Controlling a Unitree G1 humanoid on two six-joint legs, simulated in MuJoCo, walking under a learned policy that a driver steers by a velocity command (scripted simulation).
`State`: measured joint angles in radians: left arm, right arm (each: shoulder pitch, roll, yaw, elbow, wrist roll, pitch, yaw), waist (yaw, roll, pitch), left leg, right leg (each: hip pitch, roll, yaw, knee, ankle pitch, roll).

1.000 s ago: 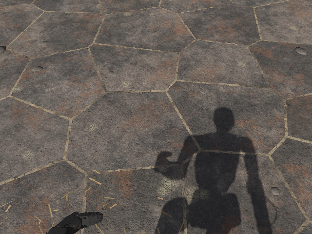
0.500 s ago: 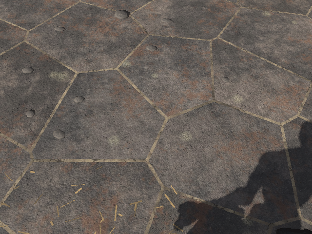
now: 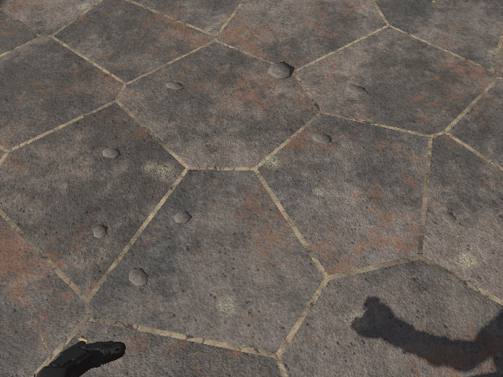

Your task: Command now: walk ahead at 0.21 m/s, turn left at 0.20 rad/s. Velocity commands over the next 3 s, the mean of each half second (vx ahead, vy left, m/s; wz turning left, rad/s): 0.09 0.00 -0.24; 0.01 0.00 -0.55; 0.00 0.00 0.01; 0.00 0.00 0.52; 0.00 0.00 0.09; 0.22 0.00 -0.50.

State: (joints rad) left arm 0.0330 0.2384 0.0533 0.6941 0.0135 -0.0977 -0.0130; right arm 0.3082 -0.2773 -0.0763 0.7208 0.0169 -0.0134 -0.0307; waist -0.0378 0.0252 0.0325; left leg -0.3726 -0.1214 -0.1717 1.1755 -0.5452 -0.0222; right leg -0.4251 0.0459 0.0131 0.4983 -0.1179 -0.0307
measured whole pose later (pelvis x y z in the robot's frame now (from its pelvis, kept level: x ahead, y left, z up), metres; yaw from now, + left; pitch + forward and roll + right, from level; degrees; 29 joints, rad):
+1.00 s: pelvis +0.05 -0.04 +0.01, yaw -29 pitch +2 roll +2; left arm 0.18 0.30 0.07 0.65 -0.01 0.04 0.03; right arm 0.11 -0.29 -0.09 0.72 0.00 0.00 -0.04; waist 0.02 0.01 0.04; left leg -0.47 -0.02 -0.11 0.81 -0.34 -0.09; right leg -0.31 0.10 0.16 0.47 -0.19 -0.07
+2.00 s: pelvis +0.08 +0.04 +0.01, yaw -9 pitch +2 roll -3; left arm 0.11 0.33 0.09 0.70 0.00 0.03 0.04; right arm 0.22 -0.30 -0.05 0.61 0.00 0.02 -0.01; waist -0.01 -0.03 0.06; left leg -0.30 -0.04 -0.07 0.49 -0.22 0.06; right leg -0.54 0.00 0.04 1.10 -0.40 0.07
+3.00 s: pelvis +0.14 -0.07 +0.00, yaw -26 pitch +2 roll +1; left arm 0.22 0.30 0.05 0.61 -0.02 -0.03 -0.03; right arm 0.30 -0.34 -0.08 0.71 0.02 -0.06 0.01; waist -0.03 0.04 0.00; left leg -0.34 0.08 0.01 0.99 -0.48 -0.01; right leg -0.35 0.02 -0.03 0.63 -0.33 -0.07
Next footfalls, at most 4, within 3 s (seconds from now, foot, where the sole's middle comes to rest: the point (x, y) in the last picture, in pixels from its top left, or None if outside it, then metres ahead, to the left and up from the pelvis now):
0.28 left None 0.13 0.13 -0.77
0.62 right None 0.07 -0.14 -0.77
1.14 left None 0.17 0.06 -0.77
1.80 left None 0.15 0.11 -0.77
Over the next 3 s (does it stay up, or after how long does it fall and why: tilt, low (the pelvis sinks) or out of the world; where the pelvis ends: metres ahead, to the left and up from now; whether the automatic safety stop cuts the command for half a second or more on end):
stays up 0.14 -0.07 0.00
